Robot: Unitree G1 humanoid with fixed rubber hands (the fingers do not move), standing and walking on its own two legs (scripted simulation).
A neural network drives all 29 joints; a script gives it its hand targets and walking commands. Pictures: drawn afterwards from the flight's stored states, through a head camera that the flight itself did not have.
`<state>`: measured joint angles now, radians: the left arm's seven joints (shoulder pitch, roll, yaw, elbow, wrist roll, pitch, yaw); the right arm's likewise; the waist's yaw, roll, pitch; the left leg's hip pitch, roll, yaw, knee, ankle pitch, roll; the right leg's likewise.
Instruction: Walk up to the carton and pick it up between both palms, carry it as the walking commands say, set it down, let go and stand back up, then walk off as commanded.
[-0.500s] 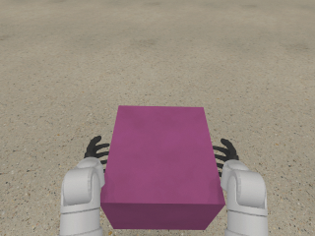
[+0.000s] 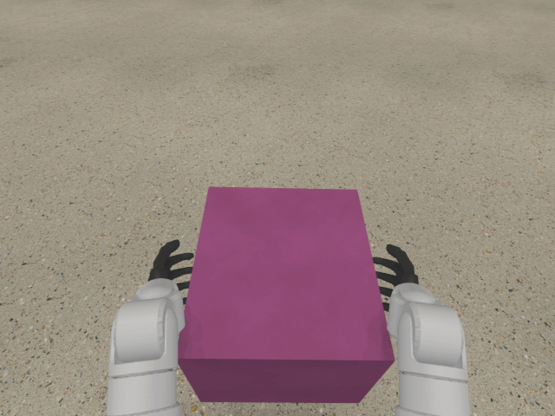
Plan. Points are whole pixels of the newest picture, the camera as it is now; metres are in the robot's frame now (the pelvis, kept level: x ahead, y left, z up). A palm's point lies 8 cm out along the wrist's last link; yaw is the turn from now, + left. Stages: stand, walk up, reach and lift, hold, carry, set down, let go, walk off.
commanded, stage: carry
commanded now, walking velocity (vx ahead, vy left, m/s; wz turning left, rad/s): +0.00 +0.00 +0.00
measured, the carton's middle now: (281, 292) +0.33 +0.00 -0.01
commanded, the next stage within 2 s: none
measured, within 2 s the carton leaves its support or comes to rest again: neither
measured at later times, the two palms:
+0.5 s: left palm (166, 294) +0.27 +0.16 +0.07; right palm (406, 298) +0.28 -0.16 +0.07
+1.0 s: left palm (186, 241) +0.35 +0.15 +0.09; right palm (402, 244) +0.36 -0.18 +0.08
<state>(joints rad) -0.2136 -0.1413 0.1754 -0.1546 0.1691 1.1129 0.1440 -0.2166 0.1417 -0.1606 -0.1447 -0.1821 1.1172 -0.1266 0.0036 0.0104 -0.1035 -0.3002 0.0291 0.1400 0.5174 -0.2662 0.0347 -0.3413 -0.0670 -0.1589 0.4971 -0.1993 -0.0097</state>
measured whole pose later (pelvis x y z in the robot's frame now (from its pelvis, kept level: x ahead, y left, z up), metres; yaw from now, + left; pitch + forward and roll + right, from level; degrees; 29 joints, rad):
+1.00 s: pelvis +0.09 -0.02 +0.00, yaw +1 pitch +4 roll +0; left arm -0.23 -0.14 0.17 -0.16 0.18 1.19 0.14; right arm -0.22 0.14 -0.17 -0.18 -0.18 1.21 -0.13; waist 0.00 0.02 -0.18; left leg -0.30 0.05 0.12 0.69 -0.44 0.02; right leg -0.23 -0.05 -0.19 0.51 -0.35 -0.02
